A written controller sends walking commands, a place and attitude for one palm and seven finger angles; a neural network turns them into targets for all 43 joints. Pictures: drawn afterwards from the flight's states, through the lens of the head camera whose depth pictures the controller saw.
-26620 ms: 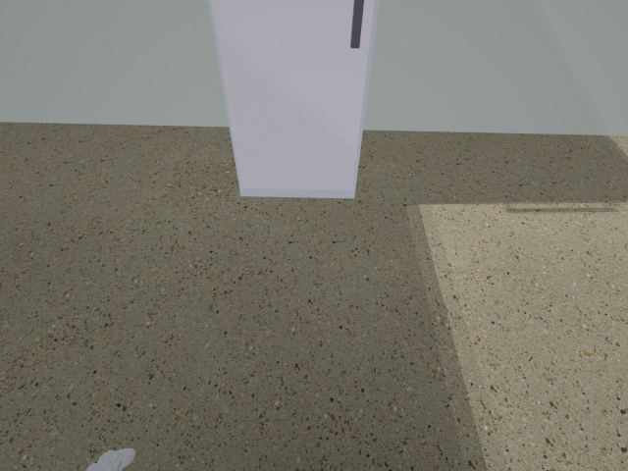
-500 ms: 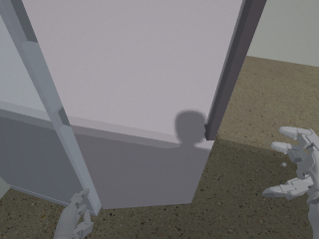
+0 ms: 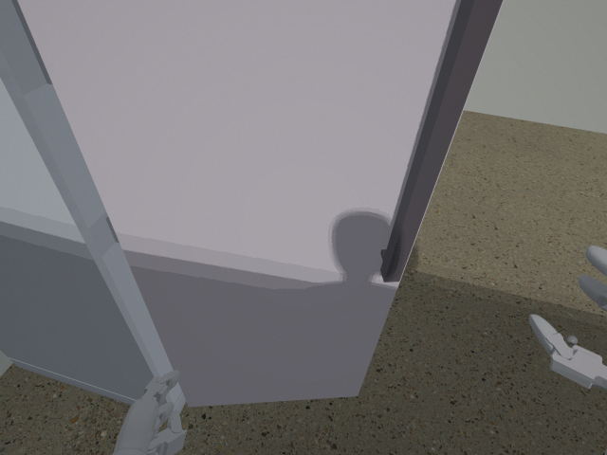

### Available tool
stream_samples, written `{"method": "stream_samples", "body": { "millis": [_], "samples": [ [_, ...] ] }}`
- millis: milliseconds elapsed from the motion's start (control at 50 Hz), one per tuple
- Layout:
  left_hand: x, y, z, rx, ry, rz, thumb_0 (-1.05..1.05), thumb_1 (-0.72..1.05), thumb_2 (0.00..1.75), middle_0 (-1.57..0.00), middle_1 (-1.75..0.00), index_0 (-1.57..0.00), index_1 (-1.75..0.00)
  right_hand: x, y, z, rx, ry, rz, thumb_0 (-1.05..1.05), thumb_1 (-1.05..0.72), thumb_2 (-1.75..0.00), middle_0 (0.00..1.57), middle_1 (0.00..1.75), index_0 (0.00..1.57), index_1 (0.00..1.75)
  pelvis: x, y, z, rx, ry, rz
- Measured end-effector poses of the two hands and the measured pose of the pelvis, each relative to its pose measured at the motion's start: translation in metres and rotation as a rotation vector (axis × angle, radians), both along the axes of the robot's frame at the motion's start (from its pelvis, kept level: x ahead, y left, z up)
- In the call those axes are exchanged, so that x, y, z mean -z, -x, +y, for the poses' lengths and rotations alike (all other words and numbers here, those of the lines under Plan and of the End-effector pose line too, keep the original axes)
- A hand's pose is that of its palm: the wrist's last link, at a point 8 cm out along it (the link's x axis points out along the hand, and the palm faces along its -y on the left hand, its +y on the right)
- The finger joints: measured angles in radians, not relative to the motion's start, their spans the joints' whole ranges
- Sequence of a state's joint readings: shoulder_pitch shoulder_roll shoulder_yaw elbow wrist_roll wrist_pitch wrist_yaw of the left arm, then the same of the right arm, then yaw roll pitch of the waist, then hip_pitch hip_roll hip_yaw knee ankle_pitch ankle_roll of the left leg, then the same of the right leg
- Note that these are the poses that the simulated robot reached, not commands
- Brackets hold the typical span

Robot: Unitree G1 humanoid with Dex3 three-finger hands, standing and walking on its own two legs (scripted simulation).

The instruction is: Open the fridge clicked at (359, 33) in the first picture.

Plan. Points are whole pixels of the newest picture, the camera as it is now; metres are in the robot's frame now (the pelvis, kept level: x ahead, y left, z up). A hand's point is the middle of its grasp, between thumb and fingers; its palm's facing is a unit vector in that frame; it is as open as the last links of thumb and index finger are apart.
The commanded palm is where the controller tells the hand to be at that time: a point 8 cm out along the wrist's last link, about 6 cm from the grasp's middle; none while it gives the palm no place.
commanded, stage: draw the hand back to the body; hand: right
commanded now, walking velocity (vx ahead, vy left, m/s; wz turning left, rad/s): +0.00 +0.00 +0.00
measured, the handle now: (423, 149) +0.44 -0.16 +0.22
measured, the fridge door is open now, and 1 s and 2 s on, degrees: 70 70 70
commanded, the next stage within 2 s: step back with the hand held close in 0.52 s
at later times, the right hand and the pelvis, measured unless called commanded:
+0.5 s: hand (583, 356) +0.18 -0.27 +0.15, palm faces +0.48 +0.80 -0.36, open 7.5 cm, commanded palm +0.13 -0.30 +0.17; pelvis +0.00 +0.01 +0.00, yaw +0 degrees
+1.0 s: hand (593, 379) +0.16 -0.27 +0.15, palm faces +0.35 +0.80 -0.49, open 7.4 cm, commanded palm +0.10 -0.31 +0.17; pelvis -0.04 -0.01 +0.00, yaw +1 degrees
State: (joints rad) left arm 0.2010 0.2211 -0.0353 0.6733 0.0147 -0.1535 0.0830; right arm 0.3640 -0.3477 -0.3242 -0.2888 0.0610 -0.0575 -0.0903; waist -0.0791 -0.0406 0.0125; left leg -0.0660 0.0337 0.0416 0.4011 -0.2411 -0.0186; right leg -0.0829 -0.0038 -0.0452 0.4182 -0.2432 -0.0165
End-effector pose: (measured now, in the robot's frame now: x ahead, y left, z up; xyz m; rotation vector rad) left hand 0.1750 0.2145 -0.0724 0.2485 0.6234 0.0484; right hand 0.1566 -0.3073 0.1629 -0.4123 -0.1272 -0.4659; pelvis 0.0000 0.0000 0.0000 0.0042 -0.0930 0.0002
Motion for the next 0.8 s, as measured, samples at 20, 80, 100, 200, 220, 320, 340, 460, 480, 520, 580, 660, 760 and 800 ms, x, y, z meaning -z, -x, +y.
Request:
{"method": "stream_samples", "body": {
  "millis": [20,80,100,200,220,320,340,460,480,520,580,660,760,800],
  "samples": [
    [-0.001,-0.001,0.0,0.001,0.0,-0.001,0.01,0.9,0.9,-0.21,-0.3,-0.2,-0.3,0.0,0.001,0.0,-0.001,0.002,0.002,0.0,-0.37,-0.65,0.23,0.61,0.22,0.61,0.0,-0.001,0.0,-0.001,0.0,0.0],
    [-0.003,-0.005,-0.001,0.005,-0.001,-0.003,0.01,0.9,0.9,-0.21,-0.3,-0.2,-0.3,-0.001,0.005,-0.001,0.002,0.008,0.007,0.01,-0.48,-0.7,0.23,0.55,0.22,0.55,0.0,-0.002,-0.001,-0.001,-0.001,-0.002],
    [-0.003,-0.006,-0.001,0.007,-0.003,-0.004,0.01,0.9,0.9,-0.21,-0.3,-0.2,-0.3,-0.002,0.007,-0.001,0.005,0.012,0.007,0.01,-0.51,-0.71,0.23,0.53,0.22,0.53,-0.001,-0.003,-0.001,0.0,-0.001,-0.003],
    [-0.005,-0.009,0.0,0.014,-0.006,-0.005,0.01,0.9,0.9,-0.2,-0.3,-0.2,-0.3,-0.011,0.016,-0.003,0.024,0.037,-0.011,0.01,-0.69,-0.8,0.22,0.43,0.22,0.43,-0.001,-0.003,0.0,0.003,-0.003,-0.008],
    [-0.005,-0.01,0.0,0.015,-0.006,-0.004,0.01,0.9,0.9,-0.2,-0.3,-0.2,-0.3,-0.012,0.017,-0.004,0.029,0.039,-0.014,0.01,-0.72,-0.81,0.22,0.41,0.21,0.41,-0.001,-0.003,0.0,0.004,-0.003,-0.009],
    [-0.003,-0.008,0.0,0.018,-0.007,0.008,0.01,0.9,0.9,-0.2,-0.3,-0.2,-0.3,-0.009,0.02,-0.005,0.048,0.024,-0.011,0.01,-0.82,-0.86,0.21,0.35,0.21,0.35,-0.001,0.001,0.002,0.008,-0.002,-0.013],
    [-0.003,-0.007,0.001,0.018,-0.007,0.01,0.01,0.9,0.9,-0.2,-0.3,-0.2,-0.3,-0.008,0.02,-0.004,0.05,0.019,-0.007,0.01,-0.84,-0.87,0.21,0.34,0.21,0.34,-0.001,0.001,0.002,0.008,-0.002,-0.013],
    [-0.001,0.001,0.004,0.009,-0.009,0.018,0.01,0.9,0.9,-0.2,-0.3,-0.2,-0.3,-0.004,0.021,0.003,0.034,0.007,0.0,0.02,-0.88,-0.89,0.21,0.32,0.21,0.32,-0.001,0.004,0.006,0.007,-0.002,-0.018],
    [-0.001,0.002,0.005,0.007,-0.009,0.018,0.01,0.9,0.9,-0.2,-0.3,-0.2,-0.3,-0.005,0.021,0.004,0.031,0.008,-0.002,0.02,-0.88,-0.89,0.21,0.31,0.21,0.31,-0.001,0.004,0.006,0.007,-0.002,-0.019],
    [-0.001,0.004,0.007,0.002,-0.01,0.019,0.01,0.9,0.9,-0.21,-0.3,-0.2,-0.3,-0.006,0.022,0.005,0.025,0.013,-0.008,0.02,-0.88,-0.9,0.21,0.31,0.21,0.31,-0.002,0.005,0.007,0.007,-0.003,-0.022],
    [-0.001,0.007,0.01,-0.005,-0.012,0.021,0.01,0.9,0.9,-0.2,-0.3,-0.2,-0.3,-0.008,0.023,0.005,0.023,0.019,-0.014,0.02,-0.89,-0.9,0.21,0.31,0.21,0.31,-0.002,0.007,0.009,0.005,-0.004,-0.026],
    [0.0,0.01,0.013,-0.011,-0.014,0.021,0.01,0.9,0.9,-0.2,-0.3,-0.2,-0.3,-0.009,0.024,0.006,0.025,0.023,-0.017,0.02,-0.89,-0.9,0.21,0.31,0.21,0.31,-0.002,0.008,0.009,0.004,-0.004,-0.028],
    [-0.001,0.013,0.015,-0.023,-0.02,0.043,0.01,0.9,0.9,-0.2,-0.3,-0.2,-0.3,-0.021,0.018,0.006,0.0,0.086,-0.069,0.02,-0.89,-0.9,0.21,0.31,0.21,0.31,-0.001,0.015,0.008,0.013,-0.018,0.023],
    [-0.002,0.015,0.016,-0.04,-0.025,0.05,0.01,0.9,0.9,-0.2,-0.3,-0.2,-0.3,-0.019,0.016,0.007,-0.024,0.099,-0.056,0.02,-0.89,-0.9,0.21,0.31,0.21,0.31,0.0,0.018,0.005,0.008,-0.019,0.044]
  ]
}}
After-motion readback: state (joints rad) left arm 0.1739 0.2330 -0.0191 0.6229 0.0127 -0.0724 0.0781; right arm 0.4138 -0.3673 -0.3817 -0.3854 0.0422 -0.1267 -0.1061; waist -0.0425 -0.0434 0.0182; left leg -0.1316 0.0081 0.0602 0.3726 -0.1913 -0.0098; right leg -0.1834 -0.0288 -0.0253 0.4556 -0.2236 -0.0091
